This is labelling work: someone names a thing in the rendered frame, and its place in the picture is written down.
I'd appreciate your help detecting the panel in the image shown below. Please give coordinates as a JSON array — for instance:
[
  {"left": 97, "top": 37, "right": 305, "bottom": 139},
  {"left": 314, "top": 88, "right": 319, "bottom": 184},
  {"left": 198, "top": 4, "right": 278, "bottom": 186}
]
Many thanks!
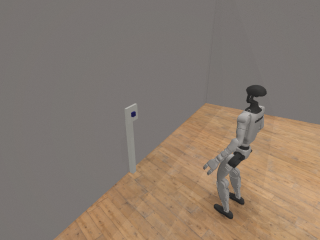
[{"left": 124, "top": 103, "right": 138, "bottom": 174}]

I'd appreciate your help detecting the robot left upper arm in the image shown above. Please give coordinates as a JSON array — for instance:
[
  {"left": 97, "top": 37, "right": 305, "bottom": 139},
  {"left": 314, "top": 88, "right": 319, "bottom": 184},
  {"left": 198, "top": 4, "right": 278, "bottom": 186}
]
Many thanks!
[{"left": 233, "top": 112, "right": 250, "bottom": 147}]

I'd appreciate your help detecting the robot left forearm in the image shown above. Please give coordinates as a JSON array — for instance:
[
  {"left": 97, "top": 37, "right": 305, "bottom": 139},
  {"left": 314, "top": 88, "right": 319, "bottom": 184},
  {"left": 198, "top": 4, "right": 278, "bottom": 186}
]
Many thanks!
[{"left": 215, "top": 138, "right": 239, "bottom": 164}]

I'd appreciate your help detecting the robot head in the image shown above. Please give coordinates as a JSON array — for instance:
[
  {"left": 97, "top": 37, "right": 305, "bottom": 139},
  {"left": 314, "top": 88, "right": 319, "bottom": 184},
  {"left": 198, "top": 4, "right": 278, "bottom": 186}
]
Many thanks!
[{"left": 245, "top": 85, "right": 267, "bottom": 114}]

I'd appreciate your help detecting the left robot hand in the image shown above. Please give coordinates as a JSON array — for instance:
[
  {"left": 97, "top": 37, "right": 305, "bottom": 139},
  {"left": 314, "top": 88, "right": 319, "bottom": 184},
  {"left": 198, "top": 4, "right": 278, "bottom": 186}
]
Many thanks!
[{"left": 203, "top": 158, "right": 219, "bottom": 175}]

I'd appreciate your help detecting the robot right upper arm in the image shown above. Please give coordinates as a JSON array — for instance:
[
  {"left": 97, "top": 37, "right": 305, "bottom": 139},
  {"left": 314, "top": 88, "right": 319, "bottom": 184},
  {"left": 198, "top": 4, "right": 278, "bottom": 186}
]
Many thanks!
[{"left": 259, "top": 105, "right": 265, "bottom": 130}]

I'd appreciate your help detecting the robot right foot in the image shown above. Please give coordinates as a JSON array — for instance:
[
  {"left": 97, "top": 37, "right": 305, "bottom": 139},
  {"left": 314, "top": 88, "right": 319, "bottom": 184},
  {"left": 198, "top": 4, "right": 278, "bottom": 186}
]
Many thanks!
[{"left": 229, "top": 192, "right": 245, "bottom": 205}]

